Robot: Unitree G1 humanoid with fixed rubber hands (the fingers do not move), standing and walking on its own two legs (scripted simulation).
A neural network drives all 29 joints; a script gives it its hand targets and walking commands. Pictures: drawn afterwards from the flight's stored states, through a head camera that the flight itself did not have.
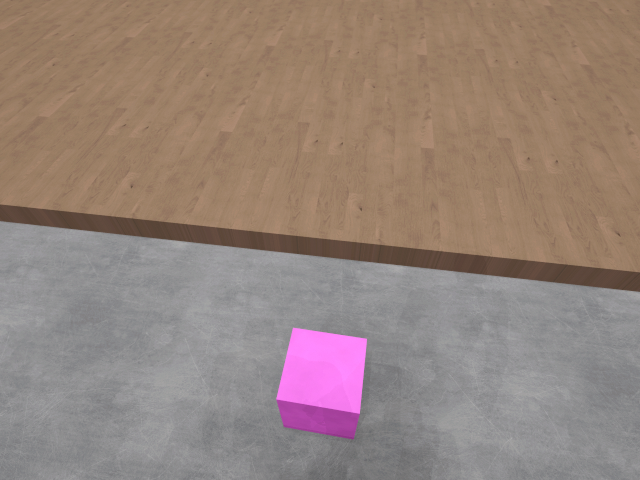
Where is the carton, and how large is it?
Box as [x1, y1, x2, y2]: [276, 328, 366, 439]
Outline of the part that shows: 293,328 276,398 284,426 353,439 359,414 366,339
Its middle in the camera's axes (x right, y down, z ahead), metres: +0.01 +0.42 +1.12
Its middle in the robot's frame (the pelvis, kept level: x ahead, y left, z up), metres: +0.46 +0.02 -0.65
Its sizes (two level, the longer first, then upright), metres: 0.210 0.200 0.250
